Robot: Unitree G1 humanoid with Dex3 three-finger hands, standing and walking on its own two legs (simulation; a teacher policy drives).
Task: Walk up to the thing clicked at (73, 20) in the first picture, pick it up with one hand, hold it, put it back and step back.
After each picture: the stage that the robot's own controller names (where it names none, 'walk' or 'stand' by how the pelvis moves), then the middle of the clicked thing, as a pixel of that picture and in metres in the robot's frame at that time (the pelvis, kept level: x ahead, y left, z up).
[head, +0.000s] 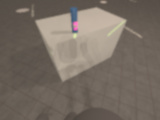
stand; (74, 21) +0.92 +0.23 +0.13
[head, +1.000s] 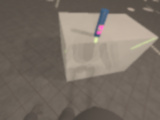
walk; (100, 24) +0.83 -0.02 +0.15
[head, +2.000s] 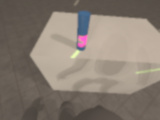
walk; (82, 34) +0.53 +0.11 +0.19
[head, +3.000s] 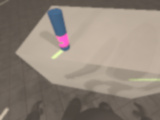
stand; (61, 33) +0.48 +0.23 +0.18
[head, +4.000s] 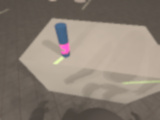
walk; (63, 42) +0.49 +0.24 +0.14
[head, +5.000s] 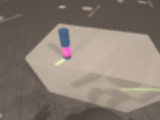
stand; (65, 45) +0.50 +0.24 +0.13
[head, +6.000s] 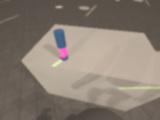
stand; (61, 46) +0.49 +0.25 +0.13
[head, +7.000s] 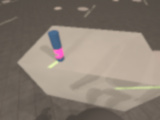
stand; (57, 47) +0.48 +0.28 +0.13
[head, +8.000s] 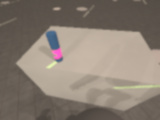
stand; (55, 48) +0.48 +0.30 +0.13
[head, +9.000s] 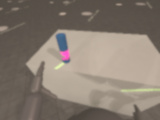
rise first; (63, 49) +0.47 +0.27 +0.13
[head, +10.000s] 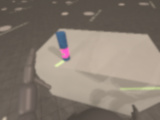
go down; (63, 47) +0.50 +0.27 +0.14
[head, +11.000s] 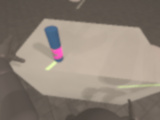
go down; (55, 46) +0.45 +0.25 +0.14
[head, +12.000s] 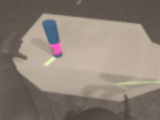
close in; (54, 41) +0.48 +0.25 +0.15
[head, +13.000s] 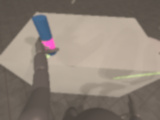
close; (47, 38) +0.49 +0.28 +0.17
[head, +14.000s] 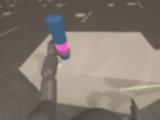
lift; (60, 41) +0.38 +0.19 +0.29
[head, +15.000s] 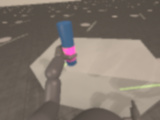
hold; (68, 46) +0.34 +0.16 +0.30
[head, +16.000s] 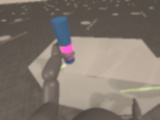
hold; (65, 44) +0.33 +0.17 +0.31
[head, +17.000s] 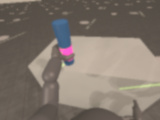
hold; (65, 46) +0.33 +0.17 +0.30
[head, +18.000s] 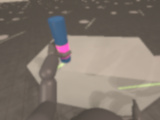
crouch; (61, 43) +0.34 +0.19 +0.31
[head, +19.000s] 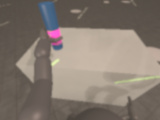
crouch; (53, 29) +0.46 +0.24 +0.30
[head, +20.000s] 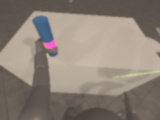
lower; (48, 40) +0.48 +0.26 +0.17
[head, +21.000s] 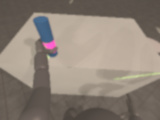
lower; (48, 40) +0.47 +0.26 +0.18
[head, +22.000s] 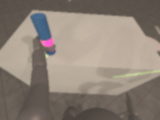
lower; (45, 38) +0.48 +0.27 +0.18
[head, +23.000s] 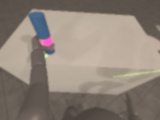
lower; (44, 37) +0.49 +0.28 +0.18
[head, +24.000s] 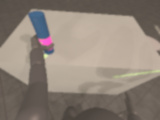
loosen; (44, 36) +0.49 +0.28 +0.18
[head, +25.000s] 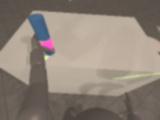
withdraw; (44, 38) +0.48 +0.28 +0.17
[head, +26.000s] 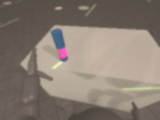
sink last; (60, 47) +0.47 +0.27 +0.15
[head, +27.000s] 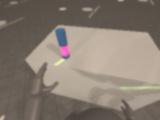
stand; (63, 45) +0.50 +0.28 +0.14
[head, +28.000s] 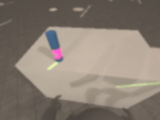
stand; (55, 48) +0.48 +0.29 +0.14
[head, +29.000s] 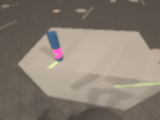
stand; (56, 47) +0.49 +0.30 +0.13
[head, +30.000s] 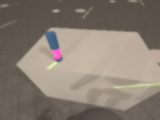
stand; (55, 48) +0.49 +0.31 +0.13
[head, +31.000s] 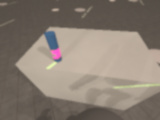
stand; (54, 48) +0.48 +0.31 +0.13
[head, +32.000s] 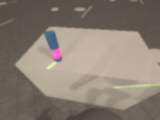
stand; (54, 48) +0.48 +0.31 +0.13
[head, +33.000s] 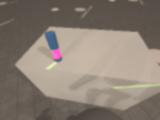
walk; (54, 48) +0.48 +0.30 +0.13
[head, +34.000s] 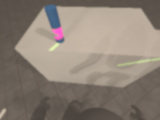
walk; (56, 27) +0.58 +0.29 +0.16
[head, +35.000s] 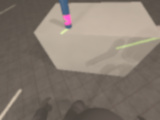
walk; (66, 14) +0.82 +0.29 +0.15
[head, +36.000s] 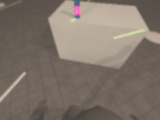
stand; (77, 6) +1.11 +0.25 +0.15
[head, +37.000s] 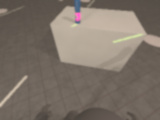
stand; (77, 12) +1.11 +0.25 +0.13
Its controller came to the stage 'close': yes
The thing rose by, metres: 0.19
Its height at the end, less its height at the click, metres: +0.00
